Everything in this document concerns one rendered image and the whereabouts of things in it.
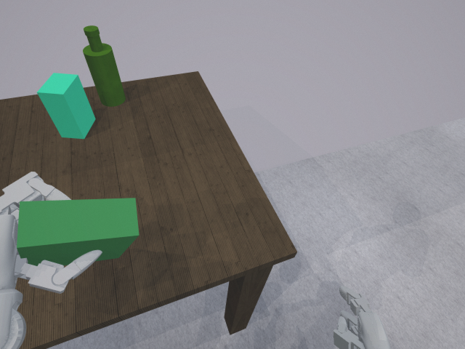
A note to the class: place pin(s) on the left robot forearm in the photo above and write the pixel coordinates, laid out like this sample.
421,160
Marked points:
12,323

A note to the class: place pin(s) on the robot right hand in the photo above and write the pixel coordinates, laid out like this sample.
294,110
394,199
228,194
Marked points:
365,332

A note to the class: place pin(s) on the robot left hand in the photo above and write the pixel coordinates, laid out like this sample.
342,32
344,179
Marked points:
48,275

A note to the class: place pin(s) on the sponge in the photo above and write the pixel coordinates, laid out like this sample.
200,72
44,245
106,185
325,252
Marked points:
63,230

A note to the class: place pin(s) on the table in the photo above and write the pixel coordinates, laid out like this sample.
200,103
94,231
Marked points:
203,217

